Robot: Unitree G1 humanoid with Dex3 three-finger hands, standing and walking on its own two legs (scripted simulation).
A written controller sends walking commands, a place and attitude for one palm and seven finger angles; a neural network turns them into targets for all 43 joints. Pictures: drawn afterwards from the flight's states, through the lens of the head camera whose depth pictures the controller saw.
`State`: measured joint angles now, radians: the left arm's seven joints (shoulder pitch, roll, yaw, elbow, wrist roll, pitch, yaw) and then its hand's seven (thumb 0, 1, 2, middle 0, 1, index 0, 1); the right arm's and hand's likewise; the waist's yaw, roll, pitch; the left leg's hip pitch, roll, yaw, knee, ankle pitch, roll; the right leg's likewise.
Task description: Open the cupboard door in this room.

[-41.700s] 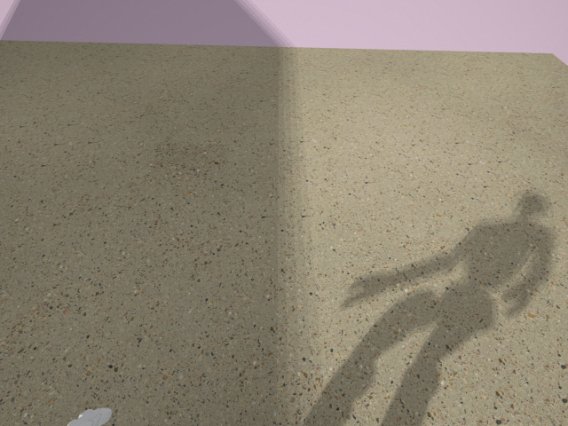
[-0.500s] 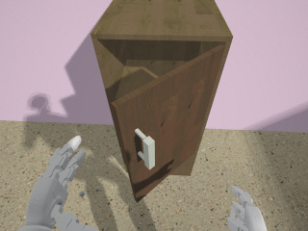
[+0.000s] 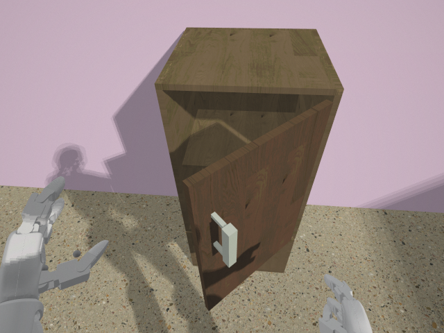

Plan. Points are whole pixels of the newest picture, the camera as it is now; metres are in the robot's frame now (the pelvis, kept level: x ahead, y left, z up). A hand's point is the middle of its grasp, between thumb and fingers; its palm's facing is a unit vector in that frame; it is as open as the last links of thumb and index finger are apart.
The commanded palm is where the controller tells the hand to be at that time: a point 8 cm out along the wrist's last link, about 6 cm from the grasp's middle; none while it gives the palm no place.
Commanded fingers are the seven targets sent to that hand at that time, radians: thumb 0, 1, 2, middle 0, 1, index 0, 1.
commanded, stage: draw the hand back to the body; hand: left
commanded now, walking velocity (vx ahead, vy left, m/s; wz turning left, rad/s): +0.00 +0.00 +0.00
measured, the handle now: (223, 239) +0.31 +0.04 -0.01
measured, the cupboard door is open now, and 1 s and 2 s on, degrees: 44 44 44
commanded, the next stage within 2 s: step back with the hand held close in 0.56 s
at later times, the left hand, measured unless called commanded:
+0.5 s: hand (63, 238) +0.19 +0.24 +0.16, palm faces +0.44 -0.81 -0.39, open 7.5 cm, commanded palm +0.14 +0.28 +0.18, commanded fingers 0.00 0.90 0.90 -0.20 -0.30 -0.20 -0.30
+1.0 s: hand (62, 250) +0.18 +0.24 +0.15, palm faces +0.33 -0.79 -0.51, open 7.4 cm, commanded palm +0.12 +0.29 +0.18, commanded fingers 0.00 0.90 0.90 -0.20 -0.30 -0.20 -0.30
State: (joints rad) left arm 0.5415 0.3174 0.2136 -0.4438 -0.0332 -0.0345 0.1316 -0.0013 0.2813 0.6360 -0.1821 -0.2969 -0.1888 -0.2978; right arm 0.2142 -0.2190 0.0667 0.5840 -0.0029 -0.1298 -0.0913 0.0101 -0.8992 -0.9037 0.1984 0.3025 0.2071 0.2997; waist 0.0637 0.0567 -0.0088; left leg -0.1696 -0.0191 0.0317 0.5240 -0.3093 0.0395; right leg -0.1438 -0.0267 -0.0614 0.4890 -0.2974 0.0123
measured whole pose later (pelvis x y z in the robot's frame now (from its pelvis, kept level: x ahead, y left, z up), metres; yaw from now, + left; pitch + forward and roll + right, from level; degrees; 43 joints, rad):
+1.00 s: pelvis -0.03 -0.01 +0.01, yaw -1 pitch +0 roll -1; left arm 0.57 0.40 0.37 -0.47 -0.05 -0.13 0.12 0.01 0.88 0.90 -0.21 -0.30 -0.22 -0.30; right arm 0.16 -0.25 -0.01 0.57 0.00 -0.01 -0.09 0.01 -0.90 -0.90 0.20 0.30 0.21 0.30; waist 0.01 0.04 0.04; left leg -0.24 0.00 0.04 0.46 -0.22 0.03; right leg -0.22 0.00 -0.05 0.42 -0.20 0.00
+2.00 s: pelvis -0.17 +0.03 +0.01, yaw -2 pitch +5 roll -5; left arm 0.51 0.42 0.43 -0.59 -0.05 -0.20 0.17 0.01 0.89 0.90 -0.20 -0.30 -0.21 -0.30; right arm 0.14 -0.14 0.02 0.65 -0.04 -0.14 -0.05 0.01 -0.90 -0.90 0.20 0.30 0.21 0.30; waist 0.02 -0.02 -0.03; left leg -0.45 0.05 0.04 0.27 0.09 0.06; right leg -0.17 0.07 -0.02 0.68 -0.53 -0.02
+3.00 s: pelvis -0.29 +0.03 +0.00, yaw -1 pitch -1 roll +0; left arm 0.51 0.35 0.39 -0.41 -0.03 -0.19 0.17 0.01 0.88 0.90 -0.21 -0.30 -0.22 -0.30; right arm 0.27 -0.25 0.00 0.68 -0.01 -0.14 -0.09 0.01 -0.90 -0.90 0.20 0.30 0.21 0.30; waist 0.01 0.02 -0.01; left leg -0.28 0.04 0.05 0.54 -0.20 0.03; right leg -0.18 0.02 -0.08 0.50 -0.31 -0.05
